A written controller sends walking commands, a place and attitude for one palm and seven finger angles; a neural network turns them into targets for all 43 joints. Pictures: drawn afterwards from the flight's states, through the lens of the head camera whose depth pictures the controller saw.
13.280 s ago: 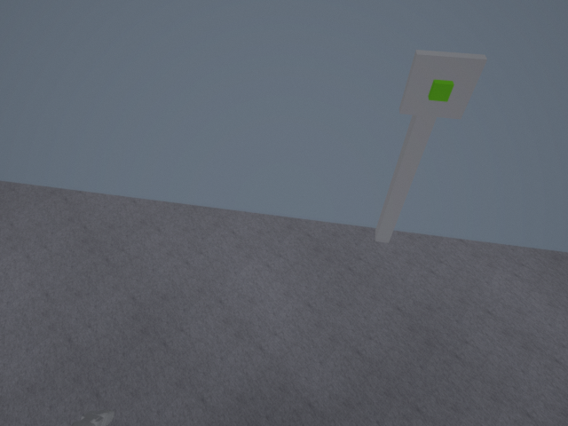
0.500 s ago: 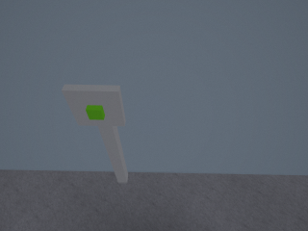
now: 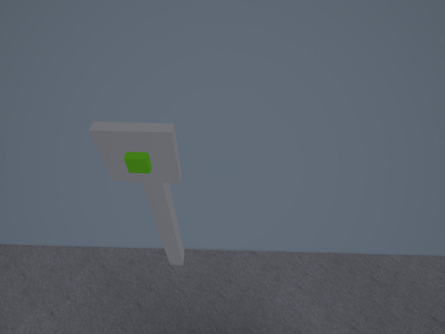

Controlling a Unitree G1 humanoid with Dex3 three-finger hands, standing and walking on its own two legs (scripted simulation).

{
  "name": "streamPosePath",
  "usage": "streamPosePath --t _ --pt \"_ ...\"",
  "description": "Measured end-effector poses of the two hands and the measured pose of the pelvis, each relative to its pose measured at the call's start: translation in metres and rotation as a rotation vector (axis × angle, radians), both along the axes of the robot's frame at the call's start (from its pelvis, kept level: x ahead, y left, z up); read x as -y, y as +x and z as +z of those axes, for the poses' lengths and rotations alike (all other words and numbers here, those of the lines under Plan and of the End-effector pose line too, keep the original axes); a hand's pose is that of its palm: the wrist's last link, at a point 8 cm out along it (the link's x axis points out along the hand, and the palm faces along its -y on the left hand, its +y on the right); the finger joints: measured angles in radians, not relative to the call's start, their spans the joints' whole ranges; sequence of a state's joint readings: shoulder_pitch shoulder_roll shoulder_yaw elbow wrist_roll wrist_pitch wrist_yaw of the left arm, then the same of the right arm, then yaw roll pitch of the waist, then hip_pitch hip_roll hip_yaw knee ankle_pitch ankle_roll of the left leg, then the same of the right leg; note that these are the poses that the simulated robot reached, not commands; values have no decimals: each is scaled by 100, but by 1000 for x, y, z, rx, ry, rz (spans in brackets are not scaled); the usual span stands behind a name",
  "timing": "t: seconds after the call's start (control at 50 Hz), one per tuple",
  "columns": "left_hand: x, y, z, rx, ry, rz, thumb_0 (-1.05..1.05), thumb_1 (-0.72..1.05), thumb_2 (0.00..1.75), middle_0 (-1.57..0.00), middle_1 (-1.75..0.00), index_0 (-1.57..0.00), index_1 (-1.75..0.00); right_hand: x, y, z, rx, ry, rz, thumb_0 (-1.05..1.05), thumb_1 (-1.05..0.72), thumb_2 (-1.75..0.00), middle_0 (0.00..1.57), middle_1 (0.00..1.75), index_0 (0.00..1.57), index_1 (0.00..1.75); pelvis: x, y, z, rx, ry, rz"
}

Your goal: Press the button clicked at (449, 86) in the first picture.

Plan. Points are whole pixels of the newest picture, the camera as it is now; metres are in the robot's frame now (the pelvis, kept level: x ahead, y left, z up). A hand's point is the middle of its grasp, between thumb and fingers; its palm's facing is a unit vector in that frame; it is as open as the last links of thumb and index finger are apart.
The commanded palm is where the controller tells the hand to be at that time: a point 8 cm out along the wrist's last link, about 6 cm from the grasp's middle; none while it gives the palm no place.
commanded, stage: raise the hand and make a fist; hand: left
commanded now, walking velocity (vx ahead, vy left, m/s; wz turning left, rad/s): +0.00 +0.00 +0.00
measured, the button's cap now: (138, 161) +0.48 +0.24 -0.01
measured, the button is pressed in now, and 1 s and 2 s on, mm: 0 0 0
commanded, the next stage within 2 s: aim a knuckle at the button in 1.96 s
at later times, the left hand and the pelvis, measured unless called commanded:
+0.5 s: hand out of the picture +0.11 +0.19 -0.06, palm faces +0.13 -0.99 -0.03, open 4.6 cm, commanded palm +0.11 +0.24 -0.05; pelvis -0.07 +0.00 -0.10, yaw +1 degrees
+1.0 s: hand (104, 322) +0.15 +0.21 -0.04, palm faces +0.05 -1.00 -0.03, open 3.1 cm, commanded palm +0.12 +0.27 -0.03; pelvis -0.07 +0.03 -0.09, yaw +0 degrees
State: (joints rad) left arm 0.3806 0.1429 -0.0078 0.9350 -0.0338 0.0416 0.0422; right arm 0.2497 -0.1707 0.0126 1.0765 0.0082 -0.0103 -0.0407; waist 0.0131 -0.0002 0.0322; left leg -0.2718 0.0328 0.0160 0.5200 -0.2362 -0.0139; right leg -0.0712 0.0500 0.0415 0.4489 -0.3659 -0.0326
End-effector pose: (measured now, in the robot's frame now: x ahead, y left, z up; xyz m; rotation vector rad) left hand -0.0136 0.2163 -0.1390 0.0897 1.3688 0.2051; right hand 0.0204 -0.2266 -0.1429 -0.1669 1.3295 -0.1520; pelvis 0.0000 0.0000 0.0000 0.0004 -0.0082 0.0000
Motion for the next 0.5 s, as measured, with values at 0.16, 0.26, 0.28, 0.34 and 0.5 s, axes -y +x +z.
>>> streamPosePath --t 0.16,0.26,0.28,0.34,0.5 --pt "-28 151 122 1012 132 -34 3 96 89 -28 -39 -28 -39 14 75 14 522 -53 41 1 -91 -90 20 30 20 30 -6 -25 -23 -99 15 31" --pt "0 170 126 1401 -69 -184 2 94 89 -39 -51 -38 -51 22 119 18 724 -77 98 1 -91 -90 20 30 20 30 -3 -46 -61 -208 17 6" --pt "4 165 118 1411 -104 -200 2 93 89 -41 -53 -41 -54 23 126 19 753 -81 108 1 -91 -90 20 30 20 30 -3 -50 -68 -216 16 5" --pt "7 140 88 1333 -149 -174 1 92 89 -49 -62 -49 -62 19 141 22 816 -93 131 1 -91 -90 20 30 20 30 -3 -58 -84 -225 11 6" --pt "-20 95 84 1340 23 -117 2 90 89 -71 -85 -71 -86 -14 135 2 807 -66 207 1 -91 -90 20 30 20 30 -4 -73 -105 -232 -45 25"
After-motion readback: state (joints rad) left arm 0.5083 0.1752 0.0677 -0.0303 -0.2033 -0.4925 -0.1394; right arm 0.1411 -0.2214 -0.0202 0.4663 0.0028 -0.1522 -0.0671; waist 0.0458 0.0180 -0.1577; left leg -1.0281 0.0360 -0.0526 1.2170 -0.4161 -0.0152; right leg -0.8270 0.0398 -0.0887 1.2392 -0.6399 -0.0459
